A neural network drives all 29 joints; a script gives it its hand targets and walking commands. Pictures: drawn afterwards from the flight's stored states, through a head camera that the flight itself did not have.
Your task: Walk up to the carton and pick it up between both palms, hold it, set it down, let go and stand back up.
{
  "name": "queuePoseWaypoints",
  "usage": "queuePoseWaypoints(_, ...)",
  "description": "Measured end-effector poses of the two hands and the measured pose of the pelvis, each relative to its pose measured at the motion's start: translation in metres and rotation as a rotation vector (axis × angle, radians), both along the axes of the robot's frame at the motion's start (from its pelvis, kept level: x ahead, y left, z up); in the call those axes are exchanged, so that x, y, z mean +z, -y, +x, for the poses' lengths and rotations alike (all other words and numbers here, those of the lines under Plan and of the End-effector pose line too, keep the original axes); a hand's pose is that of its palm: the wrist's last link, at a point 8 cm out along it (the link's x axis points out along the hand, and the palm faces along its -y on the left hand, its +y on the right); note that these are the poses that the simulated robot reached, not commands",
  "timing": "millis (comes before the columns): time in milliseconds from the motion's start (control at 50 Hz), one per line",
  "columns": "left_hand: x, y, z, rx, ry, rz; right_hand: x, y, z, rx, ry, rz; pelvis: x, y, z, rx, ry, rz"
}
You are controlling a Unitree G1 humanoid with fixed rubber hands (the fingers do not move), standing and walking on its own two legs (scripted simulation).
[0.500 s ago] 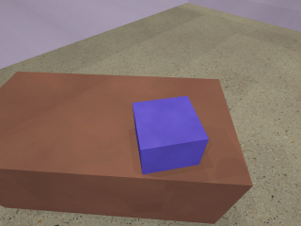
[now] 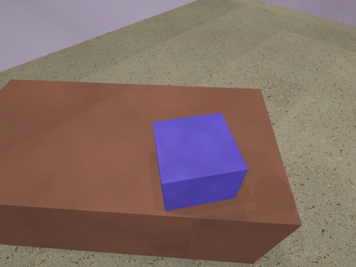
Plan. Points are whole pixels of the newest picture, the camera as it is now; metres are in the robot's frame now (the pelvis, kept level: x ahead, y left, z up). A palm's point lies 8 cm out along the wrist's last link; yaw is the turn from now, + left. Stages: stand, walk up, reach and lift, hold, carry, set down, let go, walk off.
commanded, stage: walk up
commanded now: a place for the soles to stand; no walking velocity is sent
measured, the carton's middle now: (194, 160) +0.47 -0.01 -0.11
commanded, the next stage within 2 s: stand in 0.22 s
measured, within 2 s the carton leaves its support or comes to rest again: neither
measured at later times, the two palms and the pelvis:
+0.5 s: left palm (56, 265) +0.15 +0.31 -0.10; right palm out of the picture +0.18 -0.32 -0.09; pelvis +0.05 -0.01 +0.01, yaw -1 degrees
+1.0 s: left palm out of the picture +0.12 +0.28 -0.11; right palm out of the picture +0.10 -0.33 -0.11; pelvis +0.04 -0.02 +0.01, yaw -1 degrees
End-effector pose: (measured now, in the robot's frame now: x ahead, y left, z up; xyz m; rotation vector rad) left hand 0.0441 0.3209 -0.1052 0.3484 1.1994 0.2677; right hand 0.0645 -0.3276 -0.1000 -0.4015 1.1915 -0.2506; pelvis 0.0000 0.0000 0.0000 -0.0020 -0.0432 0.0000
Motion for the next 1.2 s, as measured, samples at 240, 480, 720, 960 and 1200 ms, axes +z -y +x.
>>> queuePoseWaypoints(240,-0.015,-0.001,0.051,-0.018,-0.002,-0.039,0.013,-0.031,0.106,0.071,0.179,0.018,-0.004,-0.008,0.036,-0.018,0.003,0.009)
queuePoseWaypoints(480,0.008,0.013,0.105,-0.04,0.074,-0.012,0.012,-0.006,0.115,0.012,0.171,0.042,0.005,0.006,0.053,-0.025,-0.003,0.007)
queuePoseWaypoints(720,0.006,0.031,0.098,-0.026,0.044,-0.025,-0.006,0.004,0.058,-0.062,0.028,0.059,0.007,0.017,0.049,-0.027,-0.007,0.007)
queuePoseWaypoints(960,0.0,0.04,0.078,-0.009,0.009,-0.045,-0.011,0.002,0.031,-0.086,-0.019,0.068,0.008,0.02,0.043,-0.023,-0.009,0.004)
queuePoseWaypoints(1200,-0.001,0.036,0.074,-0.01,0.016,-0.042,-0.008,0.001,0.035,-0.078,0.006,0.062,0.008,0.018,0.04,-0.025,-0.006,0.003)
